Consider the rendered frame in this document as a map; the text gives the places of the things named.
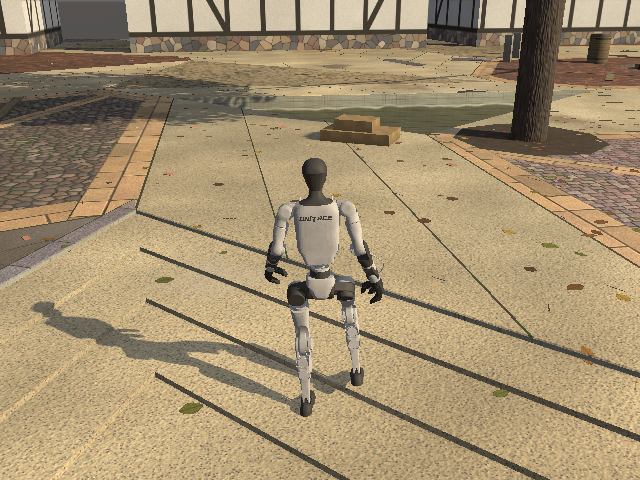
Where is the left robot hand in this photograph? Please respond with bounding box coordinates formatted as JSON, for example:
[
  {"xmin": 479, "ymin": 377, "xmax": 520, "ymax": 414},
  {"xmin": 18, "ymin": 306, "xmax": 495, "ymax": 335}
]
[{"xmin": 264, "ymin": 267, "xmax": 288, "ymax": 284}]

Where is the right robot hand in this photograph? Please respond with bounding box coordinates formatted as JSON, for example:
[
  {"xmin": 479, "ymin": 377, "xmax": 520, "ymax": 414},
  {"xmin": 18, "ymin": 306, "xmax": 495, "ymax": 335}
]
[{"xmin": 361, "ymin": 278, "xmax": 384, "ymax": 304}]

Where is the left robot upper arm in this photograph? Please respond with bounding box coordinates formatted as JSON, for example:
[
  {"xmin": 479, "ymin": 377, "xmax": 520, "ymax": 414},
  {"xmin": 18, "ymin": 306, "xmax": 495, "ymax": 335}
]
[{"xmin": 270, "ymin": 202, "xmax": 296, "ymax": 256}]

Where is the robot left foot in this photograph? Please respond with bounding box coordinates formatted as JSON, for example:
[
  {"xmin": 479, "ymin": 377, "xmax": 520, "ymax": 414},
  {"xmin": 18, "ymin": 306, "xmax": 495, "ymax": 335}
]
[{"xmin": 300, "ymin": 390, "xmax": 316, "ymax": 417}]

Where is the right robot upper arm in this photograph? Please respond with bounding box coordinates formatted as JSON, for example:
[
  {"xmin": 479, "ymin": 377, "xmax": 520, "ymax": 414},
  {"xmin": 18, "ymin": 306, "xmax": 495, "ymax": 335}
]
[{"xmin": 336, "ymin": 200, "xmax": 366, "ymax": 256}]

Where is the robot right thigh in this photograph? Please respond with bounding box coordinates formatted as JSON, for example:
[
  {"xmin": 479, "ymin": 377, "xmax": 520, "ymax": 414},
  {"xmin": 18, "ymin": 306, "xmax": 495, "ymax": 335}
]
[{"xmin": 334, "ymin": 276, "xmax": 356, "ymax": 325}]

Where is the left robot forearm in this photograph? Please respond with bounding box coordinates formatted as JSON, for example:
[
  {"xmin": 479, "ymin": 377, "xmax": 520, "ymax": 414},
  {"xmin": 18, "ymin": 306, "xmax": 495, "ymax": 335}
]
[{"xmin": 265, "ymin": 241, "xmax": 281, "ymax": 272}]

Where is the right robot forearm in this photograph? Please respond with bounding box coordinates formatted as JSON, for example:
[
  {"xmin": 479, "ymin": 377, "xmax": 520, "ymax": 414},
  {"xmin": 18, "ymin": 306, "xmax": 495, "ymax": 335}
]
[{"xmin": 357, "ymin": 240, "xmax": 380, "ymax": 283}]

